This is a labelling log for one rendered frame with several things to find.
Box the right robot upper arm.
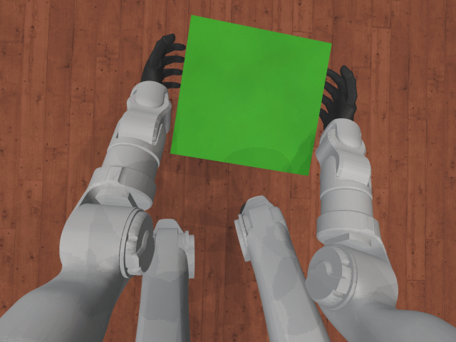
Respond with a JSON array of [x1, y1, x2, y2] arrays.
[[305, 244, 456, 342]]

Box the left robot upper arm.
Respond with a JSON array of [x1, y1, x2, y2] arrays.
[[0, 203, 155, 342]]

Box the carton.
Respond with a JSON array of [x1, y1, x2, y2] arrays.
[[170, 15, 332, 176]]

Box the robot right hand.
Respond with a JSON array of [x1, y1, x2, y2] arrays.
[[319, 65, 358, 131]]

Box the robot left hand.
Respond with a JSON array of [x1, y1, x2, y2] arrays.
[[140, 33, 186, 89]]

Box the robot left shin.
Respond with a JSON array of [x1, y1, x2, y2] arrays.
[[153, 219, 184, 242]]

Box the right robot forearm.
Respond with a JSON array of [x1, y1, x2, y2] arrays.
[[316, 118, 392, 268]]

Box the right robot thigh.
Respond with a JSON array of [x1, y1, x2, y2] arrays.
[[234, 204, 331, 342]]

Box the left robot forearm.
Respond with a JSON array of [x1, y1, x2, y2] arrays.
[[59, 81, 172, 263]]

